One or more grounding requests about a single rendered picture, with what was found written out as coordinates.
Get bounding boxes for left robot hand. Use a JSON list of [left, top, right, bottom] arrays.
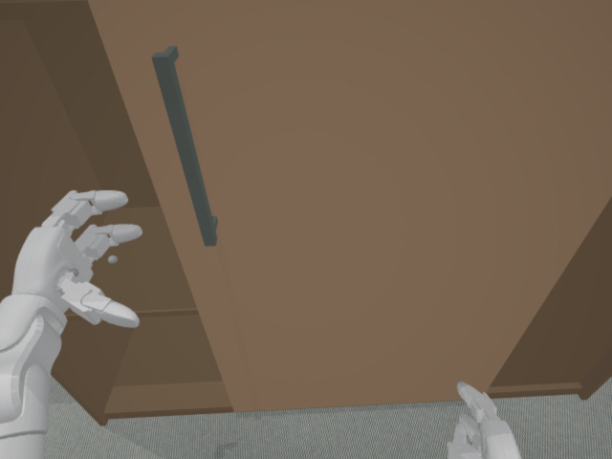
[[11, 190, 142, 328]]

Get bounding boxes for robot left forearm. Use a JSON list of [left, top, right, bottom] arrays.
[[0, 294, 67, 459]]

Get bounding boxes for handle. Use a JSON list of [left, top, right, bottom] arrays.
[[151, 46, 218, 247]]

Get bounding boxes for wardrobe door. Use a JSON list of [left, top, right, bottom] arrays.
[[88, 0, 612, 412], [490, 197, 612, 386]]

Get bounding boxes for right robot hand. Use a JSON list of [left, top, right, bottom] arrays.
[[448, 382, 521, 459]]

